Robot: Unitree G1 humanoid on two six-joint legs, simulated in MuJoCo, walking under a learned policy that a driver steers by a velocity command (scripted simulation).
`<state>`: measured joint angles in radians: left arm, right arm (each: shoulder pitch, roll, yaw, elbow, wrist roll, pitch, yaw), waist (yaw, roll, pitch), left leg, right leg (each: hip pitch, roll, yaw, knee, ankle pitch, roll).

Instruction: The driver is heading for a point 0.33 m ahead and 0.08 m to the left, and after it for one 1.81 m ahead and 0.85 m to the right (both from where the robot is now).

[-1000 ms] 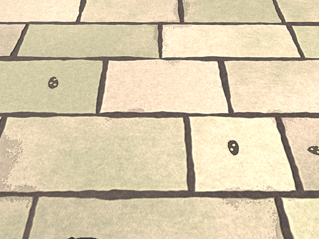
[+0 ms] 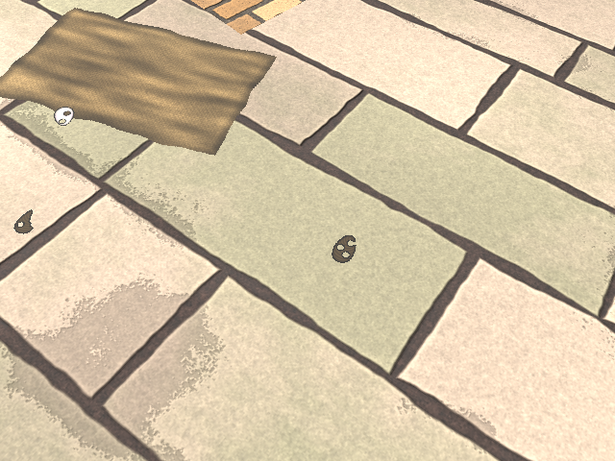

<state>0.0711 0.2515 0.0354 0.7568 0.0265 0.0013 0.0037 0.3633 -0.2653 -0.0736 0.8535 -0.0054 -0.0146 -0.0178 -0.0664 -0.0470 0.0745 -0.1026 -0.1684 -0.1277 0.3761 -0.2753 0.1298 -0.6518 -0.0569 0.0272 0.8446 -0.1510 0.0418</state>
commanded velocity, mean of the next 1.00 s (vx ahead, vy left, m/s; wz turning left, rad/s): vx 0.03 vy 0.00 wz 0.54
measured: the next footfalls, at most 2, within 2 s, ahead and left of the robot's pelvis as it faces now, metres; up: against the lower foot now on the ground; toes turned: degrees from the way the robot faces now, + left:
right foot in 0.14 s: +0.21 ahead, -0.11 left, +0.00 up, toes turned +8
left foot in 0.58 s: +0.07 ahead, +0.08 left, +0.00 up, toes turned +22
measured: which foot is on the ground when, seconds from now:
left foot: down 0.00-0.12, up 0.14-0.56, down 0.58-1.00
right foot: up 0.00-0.12, down 0.14-0.58, up 0.60-1.00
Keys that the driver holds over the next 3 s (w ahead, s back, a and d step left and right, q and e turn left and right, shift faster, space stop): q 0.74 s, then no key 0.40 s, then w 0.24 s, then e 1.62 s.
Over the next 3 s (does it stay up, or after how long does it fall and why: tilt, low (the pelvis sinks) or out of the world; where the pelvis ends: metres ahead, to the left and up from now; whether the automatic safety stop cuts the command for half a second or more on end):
stays up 0.22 0.04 0.01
